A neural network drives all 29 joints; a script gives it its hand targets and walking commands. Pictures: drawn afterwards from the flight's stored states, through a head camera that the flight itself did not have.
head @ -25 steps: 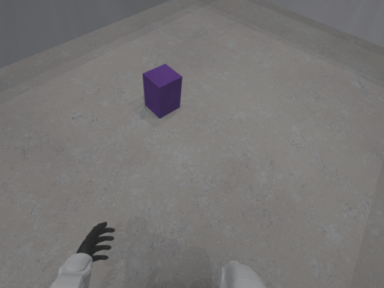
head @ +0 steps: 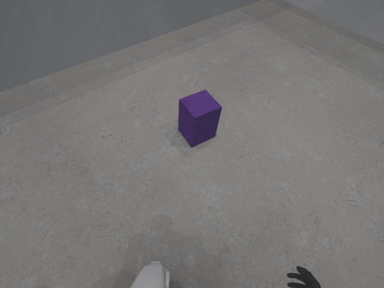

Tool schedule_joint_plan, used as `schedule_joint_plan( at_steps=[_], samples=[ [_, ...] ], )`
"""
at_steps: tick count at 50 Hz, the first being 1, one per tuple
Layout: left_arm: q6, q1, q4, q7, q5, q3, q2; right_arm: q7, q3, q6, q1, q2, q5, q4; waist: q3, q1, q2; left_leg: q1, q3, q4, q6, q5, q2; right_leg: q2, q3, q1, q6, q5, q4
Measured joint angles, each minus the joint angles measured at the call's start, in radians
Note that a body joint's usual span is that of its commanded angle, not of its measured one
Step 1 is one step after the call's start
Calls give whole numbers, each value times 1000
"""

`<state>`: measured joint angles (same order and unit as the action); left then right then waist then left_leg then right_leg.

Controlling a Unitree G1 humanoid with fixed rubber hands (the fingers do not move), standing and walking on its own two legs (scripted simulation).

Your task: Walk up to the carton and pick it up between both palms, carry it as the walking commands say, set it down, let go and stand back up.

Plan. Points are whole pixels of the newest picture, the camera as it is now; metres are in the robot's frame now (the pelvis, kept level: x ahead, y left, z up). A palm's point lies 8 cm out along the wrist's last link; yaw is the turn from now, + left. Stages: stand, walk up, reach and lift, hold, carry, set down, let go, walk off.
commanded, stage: walk up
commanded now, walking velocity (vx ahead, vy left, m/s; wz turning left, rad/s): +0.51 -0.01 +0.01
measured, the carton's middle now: (198, 119) +1.10 -0.03 -0.62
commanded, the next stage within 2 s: none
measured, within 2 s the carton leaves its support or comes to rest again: neither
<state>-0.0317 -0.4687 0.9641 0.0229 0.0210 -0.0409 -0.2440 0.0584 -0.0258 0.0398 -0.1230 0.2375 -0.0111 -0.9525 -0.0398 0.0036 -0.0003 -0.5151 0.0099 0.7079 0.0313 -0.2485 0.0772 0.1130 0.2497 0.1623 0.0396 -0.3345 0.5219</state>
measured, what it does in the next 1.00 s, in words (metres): walks ahead: left foot, then right foot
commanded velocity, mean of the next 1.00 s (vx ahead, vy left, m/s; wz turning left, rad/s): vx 0.46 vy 0.00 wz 0.01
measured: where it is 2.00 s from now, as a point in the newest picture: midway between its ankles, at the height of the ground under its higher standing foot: (188, 198)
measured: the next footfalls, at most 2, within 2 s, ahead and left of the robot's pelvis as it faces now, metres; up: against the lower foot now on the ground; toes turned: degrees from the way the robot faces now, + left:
left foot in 0.02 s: +0.16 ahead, +0.11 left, +0.00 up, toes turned +2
right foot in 0.56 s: +0.41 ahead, -0.18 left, +0.00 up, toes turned -8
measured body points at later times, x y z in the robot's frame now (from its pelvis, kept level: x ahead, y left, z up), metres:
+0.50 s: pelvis +0.23 -0.03 +0.02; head +0.25 -0.01 +0.47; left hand +0.37 +0.22 -0.12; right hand +0.23 -0.27 -0.13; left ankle +0.12 +0.11 -0.72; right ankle +0.35 -0.19 -0.69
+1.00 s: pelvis +0.44 +0.01 +0.00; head +0.47 +0.01 +0.45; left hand +0.40 +0.24 -0.15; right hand +0.54 -0.22 -0.14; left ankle +0.54 +0.13 -0.73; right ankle +0.37 -0.17 -0.72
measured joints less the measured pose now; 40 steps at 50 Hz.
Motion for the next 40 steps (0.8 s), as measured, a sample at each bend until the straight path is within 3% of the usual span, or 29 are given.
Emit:
schedule_joint_plan(
  at_steps=[2, 6, 9, 17, 25, 27, 29, 31, 33, 37, 40],
  samples=[
    [6, -12, 1, 0, 0, 0, 4, -6, 0, 4, -1, -7, 0, -1, 9, 1, 5, 35, -13, -22, 0, 30, -3, 16, -22, -2, 0, -69, 85],
    [21, 87, -1, 0, 0, 0, 3, -28, 0, 5, -51, -45, 0, -2, 9, 2, 7, 111, -21, -25, 0, -27, -6, -15, -114, 123, 0, -95, 464],
    [20, 186, -2, 0, 0, 0, 3, -35, 0, 11, -102, -68, 0, -11, 9, 1, 10, 211, -22, -139, 0, -5, -6, -14, -128, 195, 0, -51, 536],
    [22, 358, -1, 8, 0, 0, 2, -48, 0, 29, -219, -75, 0, -29, 8, 0, 14, 416, -23, -324, -9, -16, -6, -1, -158, 343, 0, 88, 513],
    [20, 420, -1, 19, 0, 0, 2, -54, 0, 26, -252, -59, 0, -41, 0, -2, 14, 556, -28, -395, -42, -98, -9, -2, -156, 340, 0, 107, 146],
    [-1, 402, -2, 19, 0, 0, 1, -54, 0, 23, -254, -46, 0, -42, 1, -3, 14, 548, -31, -304, -45, -171, -9, -3, -133, 296, 0, 107, 78],
    [-23, 367, 0, 14, 0, 0, 8, -54, -1, 18, -241, -28, 0, -45, -2, -5, 12, 447, -25, -17, -45, -251, -9, 2, -125, 282, -18, 187, 107],
    [-26, 304, 1, 12, 0, 4, 38, -54, -1, 11, -202, 5, 0, -44, -5, -5, -20, 305, -13, 270, -45, -228, -16, -5, -112, 272, -32, 122, 162],
    [-26, 227, 1, 9, 0, 5, 58, -45, -3, 9, -163, 31, 0, -43, -2, -4, -38, 177, -11, 410, -45, -143, -29, -4, -104, 233, -33, 82, 136],
    [-25, 90, 5, 0, 0, 5, 63, -19, -5, -5, -85, 43, 0, -43, -1, -2, -42, -1, -10, 406, -45, -28, -25, -4, -101, 149, -33, 80, 49],
    [-25, 20, 7, -1, 0, 5, 63, -6, -5, -19, -43, 31, 0, -42, 0, -2, -41, -66, -9, 291, -45, 34, -20, 0, -101, 84, -26, 79, -15]
  ],
)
